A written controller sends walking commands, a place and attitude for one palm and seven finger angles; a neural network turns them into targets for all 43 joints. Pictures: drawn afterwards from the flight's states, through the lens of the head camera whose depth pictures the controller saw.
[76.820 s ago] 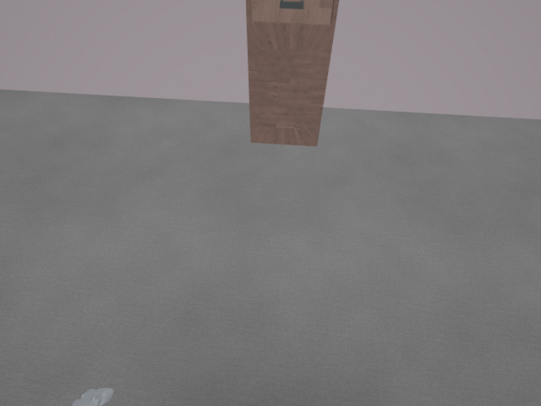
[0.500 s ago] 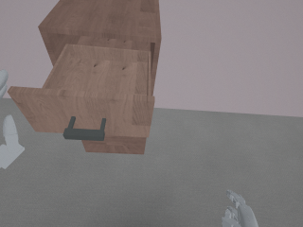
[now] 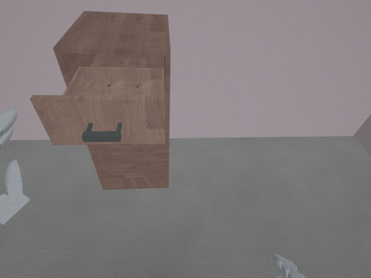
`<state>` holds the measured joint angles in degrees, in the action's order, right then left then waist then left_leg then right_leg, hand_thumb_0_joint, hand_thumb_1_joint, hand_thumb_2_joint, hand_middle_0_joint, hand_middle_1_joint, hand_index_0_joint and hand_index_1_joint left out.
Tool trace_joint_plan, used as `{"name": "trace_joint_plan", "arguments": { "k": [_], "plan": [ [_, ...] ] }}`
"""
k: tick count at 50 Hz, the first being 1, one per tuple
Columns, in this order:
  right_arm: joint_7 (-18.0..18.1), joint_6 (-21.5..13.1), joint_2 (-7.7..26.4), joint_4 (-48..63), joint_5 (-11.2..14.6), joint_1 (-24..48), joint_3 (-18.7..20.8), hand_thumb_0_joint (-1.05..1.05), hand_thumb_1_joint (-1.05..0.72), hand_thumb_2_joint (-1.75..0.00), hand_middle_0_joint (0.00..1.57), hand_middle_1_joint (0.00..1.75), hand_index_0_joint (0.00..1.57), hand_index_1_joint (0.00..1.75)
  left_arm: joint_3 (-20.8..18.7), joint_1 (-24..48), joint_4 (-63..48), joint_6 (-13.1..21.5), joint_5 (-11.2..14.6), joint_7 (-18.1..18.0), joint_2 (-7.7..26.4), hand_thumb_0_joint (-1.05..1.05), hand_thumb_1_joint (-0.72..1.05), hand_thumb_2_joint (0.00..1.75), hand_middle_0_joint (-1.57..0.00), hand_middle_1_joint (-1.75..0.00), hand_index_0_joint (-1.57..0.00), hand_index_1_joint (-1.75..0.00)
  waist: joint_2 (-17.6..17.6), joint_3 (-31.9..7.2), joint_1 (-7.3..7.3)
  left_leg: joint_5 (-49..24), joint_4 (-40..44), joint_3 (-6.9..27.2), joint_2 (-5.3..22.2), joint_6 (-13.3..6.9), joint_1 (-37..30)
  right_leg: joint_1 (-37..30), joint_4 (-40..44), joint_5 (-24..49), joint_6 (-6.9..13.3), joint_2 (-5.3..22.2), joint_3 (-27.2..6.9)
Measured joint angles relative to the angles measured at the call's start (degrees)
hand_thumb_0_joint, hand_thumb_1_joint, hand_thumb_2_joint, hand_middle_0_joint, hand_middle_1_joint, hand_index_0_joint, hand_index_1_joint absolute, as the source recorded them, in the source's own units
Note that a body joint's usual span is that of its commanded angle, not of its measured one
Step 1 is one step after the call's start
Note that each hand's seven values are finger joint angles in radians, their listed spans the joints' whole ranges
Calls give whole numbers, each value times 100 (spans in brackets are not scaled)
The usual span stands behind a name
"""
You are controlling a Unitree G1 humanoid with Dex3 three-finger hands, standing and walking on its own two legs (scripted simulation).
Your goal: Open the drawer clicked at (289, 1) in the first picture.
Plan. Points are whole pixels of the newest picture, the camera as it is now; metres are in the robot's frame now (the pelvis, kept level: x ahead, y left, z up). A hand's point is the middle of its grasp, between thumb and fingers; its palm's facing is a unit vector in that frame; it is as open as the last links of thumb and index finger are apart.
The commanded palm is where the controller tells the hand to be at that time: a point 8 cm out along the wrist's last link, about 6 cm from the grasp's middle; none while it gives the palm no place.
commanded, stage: stop stepping back and stand still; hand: left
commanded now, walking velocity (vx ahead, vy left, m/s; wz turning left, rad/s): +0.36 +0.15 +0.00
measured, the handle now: (103, 131) +0.50 +0.28 +0.02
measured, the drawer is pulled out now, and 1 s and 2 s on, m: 0.28 0.28 0.28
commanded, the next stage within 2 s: let the arm hang, fingers relaxed in 0.62 s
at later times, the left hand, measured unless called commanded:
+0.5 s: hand (7, 232) +0.13 +0.23 +0.21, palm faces +0.48 -0.75 -0.47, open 7.4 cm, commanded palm +0.07 +0.27 +0.21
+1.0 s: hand out of the picture +0.02 +0.17 -0.16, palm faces +0.02 -0.98 -0.21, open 7.4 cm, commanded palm none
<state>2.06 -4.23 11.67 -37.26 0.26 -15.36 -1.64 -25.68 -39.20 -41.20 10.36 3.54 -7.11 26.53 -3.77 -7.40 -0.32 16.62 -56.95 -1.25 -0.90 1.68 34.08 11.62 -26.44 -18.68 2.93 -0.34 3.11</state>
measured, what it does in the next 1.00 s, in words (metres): steps on the spot: left foot, then left foot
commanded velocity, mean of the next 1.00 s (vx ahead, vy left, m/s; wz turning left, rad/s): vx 0.09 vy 0.01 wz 0.00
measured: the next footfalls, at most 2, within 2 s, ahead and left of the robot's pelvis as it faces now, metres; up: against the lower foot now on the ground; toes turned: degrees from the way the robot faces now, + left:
left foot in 0.14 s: -0.02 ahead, +0.14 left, +0.00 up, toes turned +7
left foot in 0.72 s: +0.00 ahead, +0.12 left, +0.00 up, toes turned +6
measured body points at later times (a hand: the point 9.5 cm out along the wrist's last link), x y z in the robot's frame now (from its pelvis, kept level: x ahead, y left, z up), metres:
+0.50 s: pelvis -0.05 -0.01 -0.01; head -0.07 -0.03 +0.44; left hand +0.09 +0.27 +0.23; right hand +0.11 -0.22 -0.11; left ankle -0.07 +0.12 -0.68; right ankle -0.06 -0.07 -0.74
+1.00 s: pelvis -0.05 -0.01 -0.02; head -0.03 -0.03 +0.43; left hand +0.02 +0.22 -0.14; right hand +0.08 -0.24 -0.15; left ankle -0.02 +0.13 -0.73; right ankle -0.03 -0.09 -0.74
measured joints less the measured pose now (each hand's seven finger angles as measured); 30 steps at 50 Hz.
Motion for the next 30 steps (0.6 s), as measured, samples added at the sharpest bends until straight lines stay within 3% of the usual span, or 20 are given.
{"name": "trace_joint_plan", "arguments": {
  "k": [5, 8, 11, 15, 18, 20, 22, 25, 27, 30],
  "plan": [
    [210, -97, 374, -153, -45, -438, 195, 1, -91, -90, 20, 30, 20, 30, 163, 581, 583, 85, -138, -149, -322, 1, 88, 90, -21, -30, -21, -30, 146, -164, 39, 404, 1762, -142, 271, -241, -1299, 99, -38, 71, -17, 35, 234],
    [274, -147, 525, -189, -61, -407, 313, 2, -91, -90, 20, 30, 20, 30, 317, 866, 871, 14, -154, -225, -543, 1, 88, 90, -21, -30, -21, -30, 299, -32, 137, 140, 2779, -123, 308, -302, -1913, 291, -439, -79, -76, 86, 394],
    [256, -168, 399, -48, -43, -211, 293, 2, -91, -90, 19, 30, 20, 30, 293, 740, 902, -78, -151, -259, -566, 1, 88, 90, -20, -30, -21, -30, 164, 231, 161, 52, 2645, -293, 207, -156, -1966, 406, -814, -94, -176, 216, 190],
    [182, -388, 71, 152, -61, -91, 146, 2, -91, -90, 19, 30, 20, 30, 276, 451, 610, -126, -210, -245, -354, 2, 88, 90, -20, -30, -21, -30, 160, 319, 241, 123, 2468, -379, 253, -124, -1921, 670, -1496, -613, -267, 152, 157],
    [126, -470, -129, 193, -66, -55, -14, 1, -91, -90, 20, 30, 20, 30, 231, 492, 440, -32, -239, -240, -195, 2, 88, 90, -21, -30, -21, -30, 243, 349, 213, 166, 2291, -338, 332, -61, -1825, 524, -1150, -540, -251, 63, 292],
    [87, -414, -165, 173, -65, 7, -67, 1, -91, -90, 20, 30, 20, 30, 194, 606, 458, 70, -258, -221, -161, 2, 88, 90, -21, -30, -21, -30, 427, 386, 175, 499, 1861, -227, 439, -106, -1607, 506, -1017, -171, 30, -65, 407],
    [40, -281, -168, 40, -52, 78, -56, 1, -91, -90, 20, 30, 20, 30, 216, 758, 561, 153, -249, -171, -192, 2, 88, 90, -21, -30, -21, -30, 512, 408, 117, 853, 748, -49, 367, -156, -1154, 485, -982, -147, 227, -107, 495],
    [-18, -117, -110, -108, -59, 120, -25, 1, -90, -90, 20, 30, 21, 30, 185, 781, 787, 271, -205, -90, -395, 1, 88, 90, -21, -30, -21, -30, 521, 374, 23, 510, -441, -3, 265, -140, -621, 329, -600, 12, 267, -112, 474],
    [-15, -53, -70, -94, -66, 118, 3, 1, -90, -90, 20, 30, 21, 30, 153, 697, 945, 304, -181, -71, -500, 1, 88, 90, -21, -30, -21, -30, 487, 371, 23, 193, -407, -68, 288, -128, -493, 213, -287, 176, 252, -100, 450],
    [26, -76, 11, -10, -70, 121, 57, 1, -91, -90, 20, 30, 21, 30, 226, 648, 1071, 259, -186, -84, -591, 1, 88, 90, -21, -30, -21, -30, 378, 489, 26, -30, 540, -203, 346, -177, -649, 82, 20, 332, 239, -48, 438]
  ]
}}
